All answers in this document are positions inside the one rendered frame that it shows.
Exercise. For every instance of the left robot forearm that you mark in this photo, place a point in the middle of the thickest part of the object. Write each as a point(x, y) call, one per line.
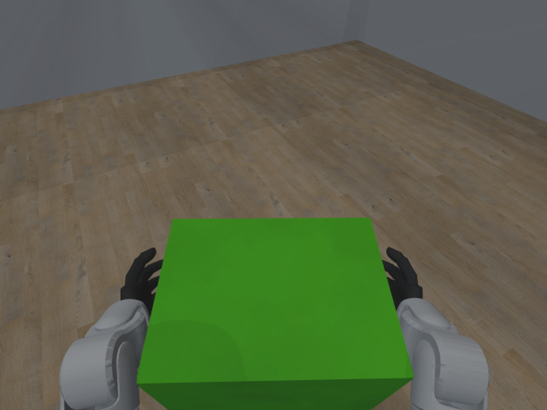
point(99, 372)

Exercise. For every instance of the right robot hand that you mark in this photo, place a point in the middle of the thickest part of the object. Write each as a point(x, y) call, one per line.
point(405, 283)

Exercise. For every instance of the carton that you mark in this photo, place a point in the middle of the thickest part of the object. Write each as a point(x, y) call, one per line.
point(273, 314)

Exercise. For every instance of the right robot forearm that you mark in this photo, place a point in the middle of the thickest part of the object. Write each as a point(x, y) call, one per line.
point(451, 371)

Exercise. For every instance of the left robot hand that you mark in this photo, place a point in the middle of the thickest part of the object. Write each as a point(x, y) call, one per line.
point(137, 286)

